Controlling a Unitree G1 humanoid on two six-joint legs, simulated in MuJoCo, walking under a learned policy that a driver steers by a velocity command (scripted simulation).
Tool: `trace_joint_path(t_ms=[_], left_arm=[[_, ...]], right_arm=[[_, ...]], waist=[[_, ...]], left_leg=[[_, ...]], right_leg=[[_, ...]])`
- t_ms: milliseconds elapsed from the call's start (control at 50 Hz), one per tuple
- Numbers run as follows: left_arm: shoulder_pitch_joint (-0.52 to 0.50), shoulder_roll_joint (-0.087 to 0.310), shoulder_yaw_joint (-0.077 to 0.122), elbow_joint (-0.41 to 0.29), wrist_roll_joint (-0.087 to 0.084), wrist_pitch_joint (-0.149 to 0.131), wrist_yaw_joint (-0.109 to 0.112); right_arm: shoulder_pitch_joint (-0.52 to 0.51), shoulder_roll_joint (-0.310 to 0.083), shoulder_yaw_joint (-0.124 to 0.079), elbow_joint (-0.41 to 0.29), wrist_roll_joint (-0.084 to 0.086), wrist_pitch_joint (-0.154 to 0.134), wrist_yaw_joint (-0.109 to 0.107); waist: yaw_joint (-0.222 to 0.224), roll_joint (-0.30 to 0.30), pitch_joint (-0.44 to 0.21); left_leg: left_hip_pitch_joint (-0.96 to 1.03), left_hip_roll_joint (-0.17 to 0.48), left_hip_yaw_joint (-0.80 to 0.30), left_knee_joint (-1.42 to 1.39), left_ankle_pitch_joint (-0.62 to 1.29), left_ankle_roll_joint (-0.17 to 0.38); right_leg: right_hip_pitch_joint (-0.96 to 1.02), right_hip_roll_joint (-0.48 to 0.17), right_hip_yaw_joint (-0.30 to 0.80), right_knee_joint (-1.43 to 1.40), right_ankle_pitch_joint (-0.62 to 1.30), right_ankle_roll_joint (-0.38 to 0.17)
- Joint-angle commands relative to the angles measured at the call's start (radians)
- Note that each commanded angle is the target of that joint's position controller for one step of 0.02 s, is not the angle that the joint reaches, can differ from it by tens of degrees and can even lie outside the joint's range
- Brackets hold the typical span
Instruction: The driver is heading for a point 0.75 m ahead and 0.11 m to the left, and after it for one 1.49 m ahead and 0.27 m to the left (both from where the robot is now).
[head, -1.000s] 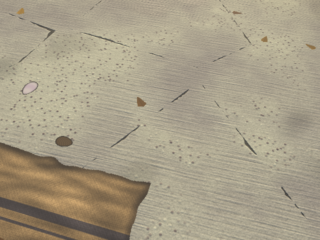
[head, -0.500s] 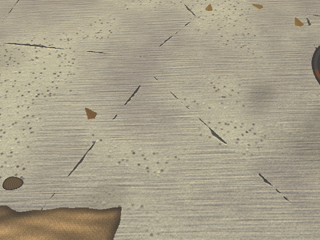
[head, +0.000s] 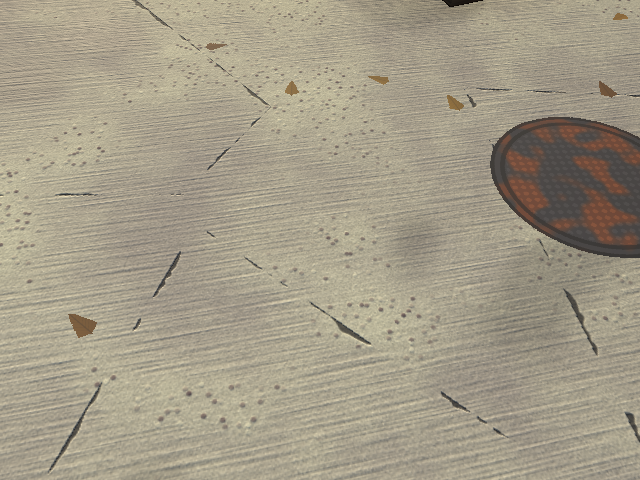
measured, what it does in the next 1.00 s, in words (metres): walks ahead: right foot, then left foot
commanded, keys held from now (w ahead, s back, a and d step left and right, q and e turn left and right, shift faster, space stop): w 1.00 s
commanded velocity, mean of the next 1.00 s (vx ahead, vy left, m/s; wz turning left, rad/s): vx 0.43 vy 0.00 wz -0.03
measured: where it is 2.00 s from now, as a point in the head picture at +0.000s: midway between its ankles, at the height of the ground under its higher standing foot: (299, 344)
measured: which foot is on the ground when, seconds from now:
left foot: down 0.00-0.08, up 0.10-0.46, down 0.48-1.00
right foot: up 0.00-0.06, down 0.08-0.50, up 0.52-1.00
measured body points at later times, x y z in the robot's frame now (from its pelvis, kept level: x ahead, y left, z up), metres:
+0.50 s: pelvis +0.17 +0.04 -0.02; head +0.20 +0.04 +0.42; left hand +0.15 +0.33 -0.15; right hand +0.39 -0.21 -0.09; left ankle +0.28 +0.14 -0.74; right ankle -0.02 -0.12 -0.73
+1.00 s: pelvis +0.42 +0.03 -0.01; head +0.46 +0.02 +0.44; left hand +0.66 +0.25 -0.09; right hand +0.42 -0.26 -0.14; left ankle +0.28 +0.14 -0.74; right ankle +0.59 -0.10 -0.73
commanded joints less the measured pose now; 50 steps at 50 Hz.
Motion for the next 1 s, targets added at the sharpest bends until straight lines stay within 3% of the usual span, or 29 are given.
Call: trace_joint_path(t_ms=[20,60,80,100,120,140,160,200,240,280,320,360,420,440,460,480,500,520,540,560,580,600,620,680,740,820,900,960,1000], left_arm=[[-0.062,0.073,0.014,-0.085,-0.01,-0.044,-0.009],[0.011,0.062,0.015,-0.042,-0.004,-0.064,-0.01],[0.082,0.074,0.018,-0.027,-0.001,-0.073,-0.005],[0.185,0.136,0.032,-0.005,0.011,-0.078,0.003],[0.215,0.225,0.06,0.011,0.015,-0.081,-0.009],[0.216,0.179,0.049,0.01,0.018,-0.095,-0.009],[0.214,0.14,0.036,0.017,0.019,-0.107,-0.006],[0.184,0.122,0.027,0.016,0.006,-0.116,-0.006],[0.162,0.112,0.022,0.011,0.01,-0.111,-0.006],[0.145,0.12,0.023,0.013,0.007,-0.106,-0.004],[0.165,0.145,0.03,0.026,0.002,-0.107,-0.004],[0.194,0.173,0.038,0.043,-0.007,-0.111,-0.006],[0.187,0.191,0.045,0.06,-0.013,-0.11,-0.006],[0.178,0.194,0.045,0.063,-0.01,-0.107,-0.005],[0.184,0.177,0.039,0.067,-0.005,-0.103,-0.003],[0.197,0.14,0.023,0.061,0.009,-0.101,0.001],[0.314,0.03,-0.011,0.025,0.006,-0.111,0.0],[0.29,0.057,-0.009,0.037,-0.007,-0.13,0.0],[0.196,0.141,0.015,0.02,-0.038,-0.136,-0.008],[0.126,0.148,0.013,0.004,-0.036,-0.14,-0.008],[0.094,0.135,0.012,0.003,-0.016,-0.139,-0.006],[0.11,0.123,0.016,0.014,-0.006,-0.131,-0.005],[0.137,0.108,0.014,0.028,-0.006,-0.121,-0.006],[0.125,0.082,0.011,0.036,0.004,-0.1,-0.002],[0.019,0.071,0.007,0.007,0.014,-0.108,0.0],[-0.118,0.04,-0.007,-0.024,0.007,-0.129,-0.018],[-0.228,0.037,-0.012,-0.063,-0.003,-0.141,-0.045],[-0.241,0.057,-0.008,-0.082,-0.003,-0.146,-0.061],[-0.151,0.092,0.009,-0.063,0.0,-0.147,-0.059]], right_arm=[[0.041,-0.221,-0.058,-0.04,0.017,-0.001,-0.004],[0.036,-0.2,-0.049,-0.033,0.027,-0.009,-0.002],[0.01,-0.152,-0.033,-0.041,0.017,-0.023,0.003],[-0.049,-0.062,-0.008,-0.074,-0.001,-0.044,0.014],[-0.11,-0.091,-0.012,-0.127,0.012,-0.068,0.015],[-0.163,-0.163,-0.035,-0.137,0.024,-0.081,0.016],[-0.146,-0.18,-0.046,-0.128,0.034,-0.088,0.023],[-0.118,-0.161,-0.045,-0.109,0.025,-0.095,0.037],[-0.136,-0.126,-0.034,-0.106,0.014,-0.102,0.053],[-0.159,-0.086,-0.017,-0.106,0.008,-0.105,0.067],[-0.204,-0.074,-0.008,-0.117,0.013,-0.105,0.074],[-0.224,-0.097,-0.011,-0.128,0.02,-0.101,0.077],[-0.191,-0.143,-0.027,-0.129,0.024,-0.099,0.075],[-0.138,-0.163,-0.038,-0.117,0.021,-0.097,0.069],[-0.019,-0.194,-0.057,-0.082,0.018,-0.093,0.059],[0.139,-0.232,-0.075,-0.048,0.018,-0.089,0.048],[0.249,-0.356,-0.098,-0.034,-0.012,-0.085,0.042],[0.263,-0.288,-0.077,-0.03,0.0,-0.09,0.051],[0.179,-0.238,-0.058,-0.032,0.006,-0.092,0.05],[0.116,-0.214,-0.051,-0.042,0.005,-0.09,0.048],[0.064,-0.19,-0.044,-0.043,-0.003,-0.089,0.05],[0.029,-0.166,-0.036,-0.048,-0.015,-0.094,0.051],[0.008,-0.157,-0.035,-0.049,-0.017,-0.099,0.052],[0.012,-0.163,-0.039,-0.026,-0.007,-0.118,0.048],[0.052,-0.176,-0.042,0.001,-0.003,-0.115,0.037],[0.112,-0.2,-0.046,0.032,0.009,-0.101,0.026],[0.184,-0.215,-0.049,0.072,0.015,-0.079,0.023],[0.194,-0.227,-0.056,0.09,0.021,-0.061,0.018],[0.172,-0.245,-0.061,0.091,0.02,-0.052,0.014]], waist=[[-0.024,0.23,0.001],[0.022,0.182,0.009],[0.059,0.15,-0.033],[0.097,-0.02,-0.083],[0.114,-0.213,-0.021],[0.139,-0.169,0.072],[0.12,-0.151,0.099],[0.096,-0.122,0.112],[0.089,-0.089,0.102],[0.091,-0.09,0.084],[0.105,-0.099,0.085],[0.105,-0.104,0.092],[0.061,-0.102,0.091],[0.023,-0.097,0.056],[-0.036,-0.076,-0.025],[-0.108,-0.042,-0.14],[-0.079,0.25,-0.319],[-0.088,0.314,-0.371],[-0.074,0.23,-0.194],[-0.05,0.147,-0.098],[-0.022,0.093,-0.038],[0.014,0.113,-0.019],[0.036,0.133,-0.02],[0.054,0.105,0.01],[0.027,0.071,0.049],[-0.029,0.062,0.072],[-0.069,0.059,0.097],[-0.049,0.078,0.086],[0.01,0.107,0.018]], left_leg=[[0.061,0.192,-0.259,-0.219,-0.235,0.19],[-0.036,0.169,-0.236,-0.187,-0.212,0.162],[-0.132,0.14,-0.2,-0.114,-0.181,0.12],[-0.304,0.034,-0.049,0.127,-0.161,0.048],[-0.452,-0.029,0.058,0.258,-0.247,0.012],[-0.55,0.021,0.009,0.41,-0.302,0.003],[-0.617,0.042,-0.012,0.498,-0.272,0.012],[-0.683,0.076,-0.016,0.534,-0.143,0.02],[-0.616,0.079,0.015,0.466,-0.036,0.006],[-0.483,0.06,0.052,0.335,0.076,-0.018],[-0.355,0.034,0.071,0.21,0.158,-0.028],[-0.28,0.021,0.064,0.149,0.192,-0.018],[-0.212,0.012,0.056,0.087,0.174,0.026],[-0.132,-0.01,0.073,0.069,0.16,0.047],[0.03,-0.038,0.096,0.064,0.143,0.073],[0.271,0.019,0.04,0.09,0.135,0.107],[0.612,0.305,-0.443,-0.006,-0.127,0.266],[0.604,0.361,-0.769,-0.225,-0.337,0.294],[0.48,0.349,-0.65,-0.244,-0.395,0.246],[0.349,0.316,-0.523,-0.241,-0.304,0.222],[0.227,0.271,-0.416,-0.253,-0.192,0.211],[0.141,0.229,-0.338,-0.276,-0.111,0.201],[0.09,0.208,-0.295,-0.303,-0.07,0.204],[0.037,0.194,-0.2,-0.363,0.033,0.232],[0.083,0.188,-0.142,-0.385,0.118,0.233],[0.123,0.165,-0.057,-0.382,0.181,0.202],[0.232,0.205,-0.055,-0.339,0.207,0.2],[0.331,0.244,-0.07,-0.271,0.314,0.18],[0.359,0.232,-0.053,-0.15,0.589,0.157]], right_leg=[[0.032,0.026,-0.089,-0.258,0.062,-0.049],[0.213,0.022,-0.085,-0.428,0.199,-0.106],[0.363,-0.049,-0.004,-0.428,0.206,-0.137],[0.517,-0.198,0.199,-0.433,0.146,-0.191],[0.456,-0.354,0.445,-0.531,0.003,-0.31],[0.432,-0.387,0.51,-0.581,-0.045,-0.361],[0.447,-0.37,0.482,-0.589,-0.058,-0.354],[0.479,-0.324,0.385,-0.605,0.038,-0.321],[0.421,-0.27,0.263,-0.625,0.219,-0.295],[0.331,-0.215,0.145,-0.626,0.329,-0.274],[0.25,-0.199,0.091,-0.623,0.357,-0.26],[0.226,-0.234,0.103,-0.629,0.34,-0.257],[0.272,-0.278,0.106,-0.586,0.428,-0.231],[0.281,-0.263,0.08,-0.507,0.58,-0.212],[0.262,-0.221,0.034,-0.346,0.733,-0.187],[0.14,-0.173,-0.009,-0.109,0.695,-0.15],[-0.2,-0.022,-0.058,0.335,0.285,-0.067],[-0.314,0.027,0.087,0.489,-0.108,-0.07],[-0.418,-0.038,0.08,0.557,-0.053,-0.085],[-0.416,-0.089,0.043,0.531,0.027,-0.102],[-0.387,-0.124,0.028,0.471,0.098,-0.104],[-0.326,-0.155,0.036,0.423,0.155,-0.105],[-0.278,-0.164,0.033,0.404,0.189,-0.1],[-0.29,-0.171,0.019,0.333,0.269,-0.074],[-0.373,-0.177,0.018,0.171,0.414,-0.048],[-0.335,-0.141,-0.026,-0.072,0.574,-0.045],[-0.341,-0.113,-0.038,-0.196,0.557,-0.062],[-0.323,-0.092,-0.039,-0.253,0.445,-0.1],[-0.172,-0.045,-0.078,-0.275,0.373,-0.136]])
